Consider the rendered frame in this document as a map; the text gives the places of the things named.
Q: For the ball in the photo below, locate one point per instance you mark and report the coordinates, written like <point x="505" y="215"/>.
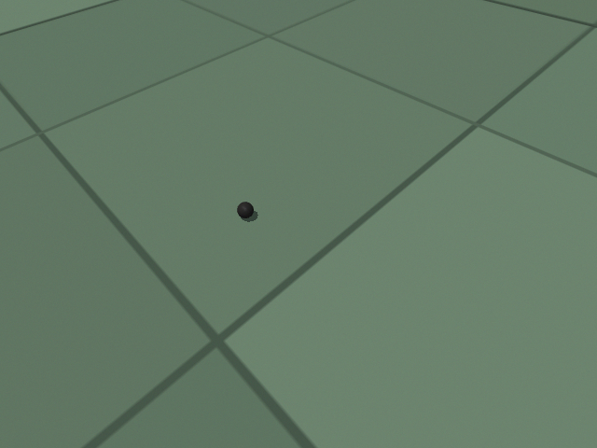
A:
<point x="245" y="210"/>

